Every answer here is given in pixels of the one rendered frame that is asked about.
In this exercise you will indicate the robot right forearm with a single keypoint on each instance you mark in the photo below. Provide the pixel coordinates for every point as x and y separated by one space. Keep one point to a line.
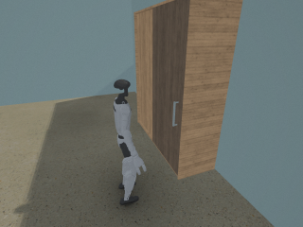
129 143

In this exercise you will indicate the right robot thigh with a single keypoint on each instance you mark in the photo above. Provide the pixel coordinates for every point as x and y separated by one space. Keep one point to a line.
130 161

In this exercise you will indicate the right robot foot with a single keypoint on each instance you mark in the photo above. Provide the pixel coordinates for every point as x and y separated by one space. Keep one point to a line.
131 199

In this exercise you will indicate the wardrobe door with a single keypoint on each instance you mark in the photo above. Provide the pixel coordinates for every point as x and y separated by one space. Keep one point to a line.
169 56
144 49

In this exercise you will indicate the right robot hand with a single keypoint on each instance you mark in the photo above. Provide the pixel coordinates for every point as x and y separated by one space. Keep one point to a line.
138 162

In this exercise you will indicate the robot right upper arm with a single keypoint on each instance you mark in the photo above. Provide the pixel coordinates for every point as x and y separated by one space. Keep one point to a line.
124 112

